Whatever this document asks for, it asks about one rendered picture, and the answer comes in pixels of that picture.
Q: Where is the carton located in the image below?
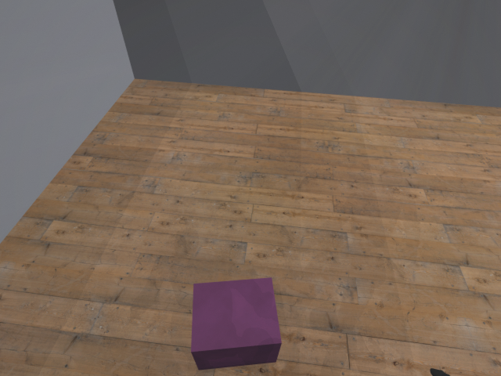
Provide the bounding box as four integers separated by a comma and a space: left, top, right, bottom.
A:
191, 277, 282, 370

